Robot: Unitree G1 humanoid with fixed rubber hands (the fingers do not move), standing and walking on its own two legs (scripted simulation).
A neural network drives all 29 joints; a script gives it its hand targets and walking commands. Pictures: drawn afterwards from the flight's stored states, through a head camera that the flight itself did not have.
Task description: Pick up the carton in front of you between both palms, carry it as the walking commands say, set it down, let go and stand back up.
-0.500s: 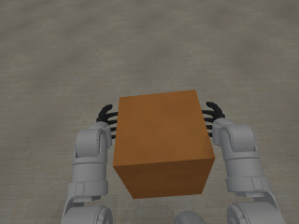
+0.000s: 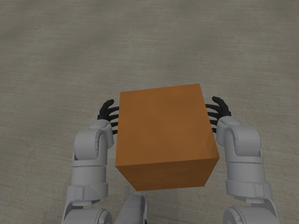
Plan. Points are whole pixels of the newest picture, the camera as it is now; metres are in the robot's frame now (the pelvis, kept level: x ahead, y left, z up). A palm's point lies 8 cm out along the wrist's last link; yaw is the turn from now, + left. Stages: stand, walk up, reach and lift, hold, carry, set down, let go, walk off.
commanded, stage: carry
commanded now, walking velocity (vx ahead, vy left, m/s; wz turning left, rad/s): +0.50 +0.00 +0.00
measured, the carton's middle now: (165, 142) +0.34 +0.03 -0.02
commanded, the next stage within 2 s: none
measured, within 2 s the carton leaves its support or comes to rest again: neither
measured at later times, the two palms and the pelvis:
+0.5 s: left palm (128, 36) +0.65 +0.16 +0.12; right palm (223, 34) +0.64 -0.14 +0.13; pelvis +0.34 +0.03 +0.03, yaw -2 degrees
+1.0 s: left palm (146, 4) +0.88 +0.13 +0.11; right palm (222, 3) +0.89 -0.17 +0.11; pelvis +0.63 -0.02 +0.03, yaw +1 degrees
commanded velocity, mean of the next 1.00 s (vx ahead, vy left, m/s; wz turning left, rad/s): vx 0.50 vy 0.00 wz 0.00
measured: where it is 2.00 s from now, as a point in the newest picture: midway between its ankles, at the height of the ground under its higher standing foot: (170, 104)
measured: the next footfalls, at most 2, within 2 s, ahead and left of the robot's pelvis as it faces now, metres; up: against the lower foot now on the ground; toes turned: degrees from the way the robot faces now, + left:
left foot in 0.16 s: +0.32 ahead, +0.11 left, +0.00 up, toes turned +6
right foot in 0.66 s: +0.59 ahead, -0.11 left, +0.00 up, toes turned -11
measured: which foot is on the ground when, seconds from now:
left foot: up 0.00-0.14, down 0.16-0.68, up 0.70-1.00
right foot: down 0.00-0.16, up 0.18-0.64, down 0.66-1.00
